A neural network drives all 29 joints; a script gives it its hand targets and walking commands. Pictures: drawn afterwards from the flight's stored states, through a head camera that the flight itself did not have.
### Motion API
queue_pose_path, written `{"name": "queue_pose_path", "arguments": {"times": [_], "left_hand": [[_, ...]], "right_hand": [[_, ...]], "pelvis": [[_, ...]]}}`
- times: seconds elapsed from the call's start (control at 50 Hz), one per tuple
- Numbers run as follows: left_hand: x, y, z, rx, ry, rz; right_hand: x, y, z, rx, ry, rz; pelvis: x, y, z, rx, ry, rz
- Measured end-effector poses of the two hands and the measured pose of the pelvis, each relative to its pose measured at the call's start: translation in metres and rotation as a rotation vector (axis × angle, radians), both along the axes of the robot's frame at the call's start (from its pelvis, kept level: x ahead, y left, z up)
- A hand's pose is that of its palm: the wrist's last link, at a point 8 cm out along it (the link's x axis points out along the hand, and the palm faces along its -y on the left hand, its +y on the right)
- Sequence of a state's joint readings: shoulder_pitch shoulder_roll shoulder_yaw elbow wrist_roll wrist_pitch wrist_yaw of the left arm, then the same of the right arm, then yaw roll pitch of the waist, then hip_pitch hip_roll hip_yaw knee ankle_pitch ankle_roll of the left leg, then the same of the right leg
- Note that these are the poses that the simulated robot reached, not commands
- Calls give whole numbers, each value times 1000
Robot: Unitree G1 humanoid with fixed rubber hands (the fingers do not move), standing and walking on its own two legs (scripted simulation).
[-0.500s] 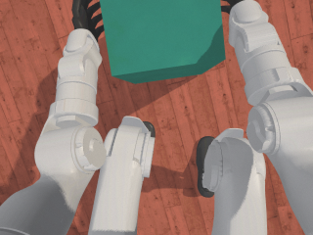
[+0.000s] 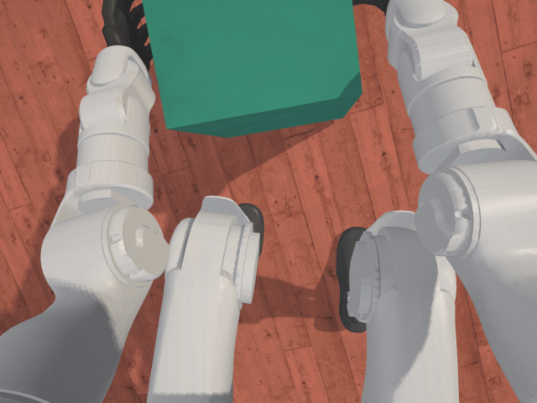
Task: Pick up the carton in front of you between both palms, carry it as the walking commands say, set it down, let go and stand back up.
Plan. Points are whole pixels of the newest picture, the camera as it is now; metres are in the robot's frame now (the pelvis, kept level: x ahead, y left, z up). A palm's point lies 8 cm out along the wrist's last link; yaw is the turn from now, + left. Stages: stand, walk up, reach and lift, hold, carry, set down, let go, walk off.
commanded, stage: set down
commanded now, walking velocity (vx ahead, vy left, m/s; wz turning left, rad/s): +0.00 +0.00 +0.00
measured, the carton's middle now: (263, 49) +0.52 +0.07 -0.24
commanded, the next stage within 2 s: let go in 1.42 s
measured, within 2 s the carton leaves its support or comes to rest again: neither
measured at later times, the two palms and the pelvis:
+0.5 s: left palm (111, 59) +0.49 +0.24 -0.15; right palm out of the picture +0.58 -0.13 -0.15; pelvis +0.00 +0.01 +0.00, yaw +1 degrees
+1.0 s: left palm out of the picture +0.49 +0.24 +0.02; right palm out of the picture +0.58 -0.14 +0.02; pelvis +0.01 +0.01 +0.13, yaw +0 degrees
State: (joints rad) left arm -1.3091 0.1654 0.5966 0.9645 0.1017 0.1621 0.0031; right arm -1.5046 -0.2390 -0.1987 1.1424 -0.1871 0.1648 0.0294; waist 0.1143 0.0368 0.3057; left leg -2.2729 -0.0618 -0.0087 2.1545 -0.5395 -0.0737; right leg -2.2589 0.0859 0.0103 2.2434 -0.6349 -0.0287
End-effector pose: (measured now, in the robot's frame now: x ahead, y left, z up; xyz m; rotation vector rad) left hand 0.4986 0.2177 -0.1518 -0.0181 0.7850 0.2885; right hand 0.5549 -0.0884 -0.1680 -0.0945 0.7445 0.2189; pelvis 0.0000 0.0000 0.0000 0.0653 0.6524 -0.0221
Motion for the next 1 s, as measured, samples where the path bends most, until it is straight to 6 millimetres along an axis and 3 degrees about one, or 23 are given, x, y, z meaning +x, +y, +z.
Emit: {"name": "queue_pose_path", "arguments": {"times": [0.12,0.22,0.3,0.4,0.48,0.56,0.76,1.0], "left_hand": [[-8,-1,-10,5,14,-11],[-21,4,-28,22,48,27],[-20,12,-31,23,24,51],[-16,19,-22,29,-23,61],[-13,21,-2,29,-77,68],[-11,20,30,21,-128,75],[-13,17,101,12,-128,80],[-13,20,170,30,-144,79]], "right_hand": [[-4,-7,-14,-31,-2,-9],[-10,-43,-29,-97,11,-83],[-2,-62,-24,-119,-13,-98],[15,-53,-5,-95,-64,-87],[22,-40,16,-84,-109,-80],[22,-35,46,-95,-131,-87],[23,-45,121,-106,-99,-108],[25,-53,185,-99,-112,-97]], "pelvis": [[-2,1,-2,5,-35,1],[-3,2,-3,7,-50,-1],[-1,1,-5,6,-41,0],[-2,2,-4,3,-25,1],[-2,5,1,-3,-5,12],[-3,7,14,-12,7,25],[0,9,67,-28,86,30],[8,8,125,-26,159,20]]}}
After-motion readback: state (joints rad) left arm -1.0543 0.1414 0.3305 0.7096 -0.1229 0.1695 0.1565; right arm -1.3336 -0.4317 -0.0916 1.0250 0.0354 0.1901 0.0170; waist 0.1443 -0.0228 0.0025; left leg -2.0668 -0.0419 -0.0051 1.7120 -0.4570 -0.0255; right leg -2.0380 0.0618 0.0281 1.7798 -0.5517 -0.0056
